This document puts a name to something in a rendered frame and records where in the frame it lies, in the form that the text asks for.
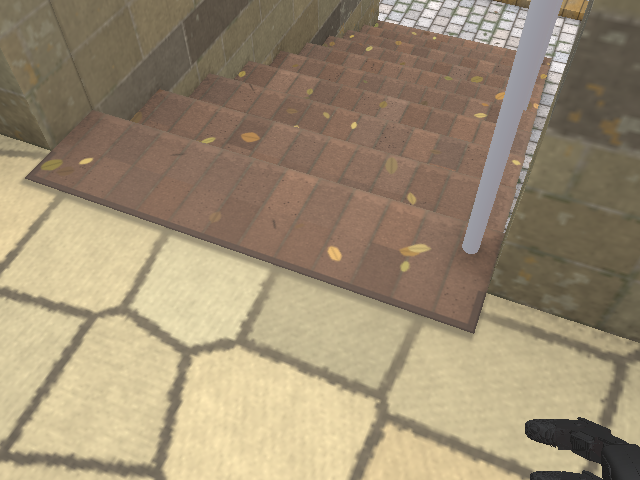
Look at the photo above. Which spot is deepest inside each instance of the robot right hand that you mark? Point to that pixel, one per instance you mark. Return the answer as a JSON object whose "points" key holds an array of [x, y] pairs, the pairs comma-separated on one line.
{"points": [[619, 459]]}

